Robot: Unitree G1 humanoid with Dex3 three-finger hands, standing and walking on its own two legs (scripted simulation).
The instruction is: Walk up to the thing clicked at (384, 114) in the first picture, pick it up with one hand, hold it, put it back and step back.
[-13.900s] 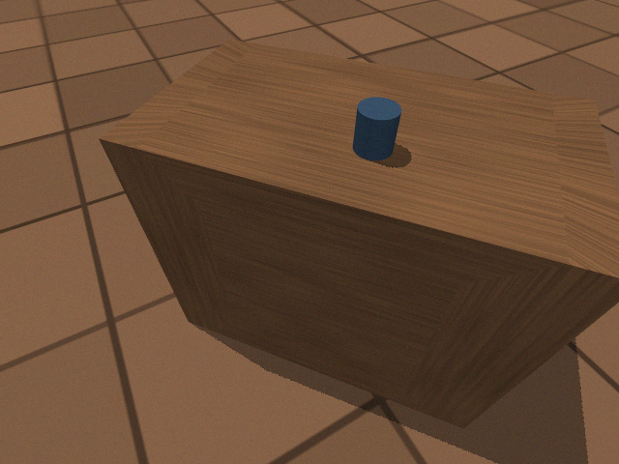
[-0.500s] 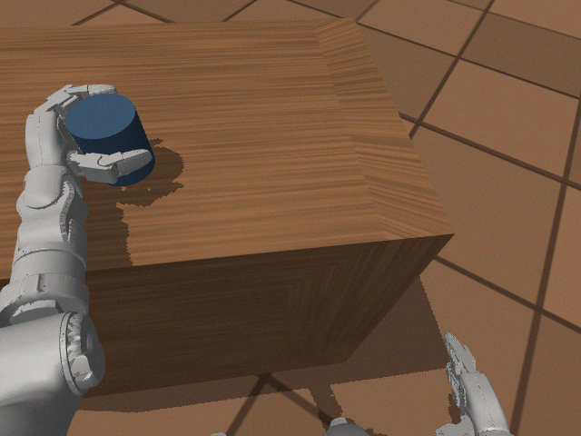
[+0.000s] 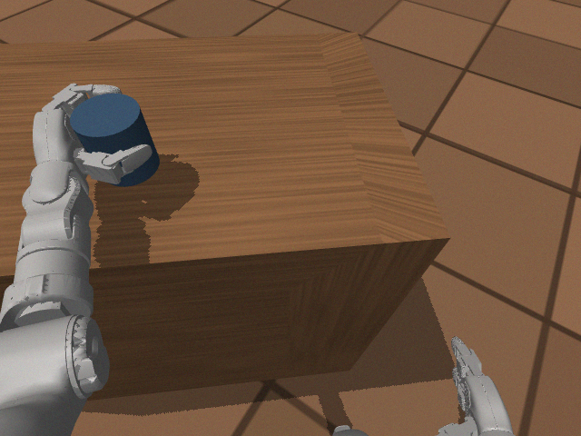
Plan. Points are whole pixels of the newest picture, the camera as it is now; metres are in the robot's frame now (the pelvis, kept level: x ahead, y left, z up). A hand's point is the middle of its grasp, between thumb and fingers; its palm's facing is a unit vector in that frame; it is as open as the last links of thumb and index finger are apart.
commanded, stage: settle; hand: left
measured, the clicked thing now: (119, 141) +0.49 +0.19 +0.14
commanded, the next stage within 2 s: lift in 0.48 s
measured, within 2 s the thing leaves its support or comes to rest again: neither
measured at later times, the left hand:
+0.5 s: hand (104, 125) +0.47 +0.19 +0.18, palm faces +0.17 -0.99 -0.01, open 11.2 cm
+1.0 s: hand (88, 102) +0.46 +0.19 +0.22, palm faces +0.16 -0.99 -0.03, open 11.2 cm
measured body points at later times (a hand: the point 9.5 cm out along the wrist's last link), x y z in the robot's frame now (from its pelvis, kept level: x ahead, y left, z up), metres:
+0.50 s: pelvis -0.02 +0.00 +0.01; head +0.03 +0.00 +0.46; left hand +0.46 +0.25 +0.18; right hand +0.13 -0.26 -0.06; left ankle -0.01 +0.13 -0.70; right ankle -0.01 -0.15 -0.70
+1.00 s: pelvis +0.00 +0.00 +0.02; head +0.02 -0.01 +0.47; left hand +0.45 +0.24 +0.23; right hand +0.15 -0.25 -0.04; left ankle -0.01 +0.13 -0.70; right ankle -0.01 -0.15 -0.70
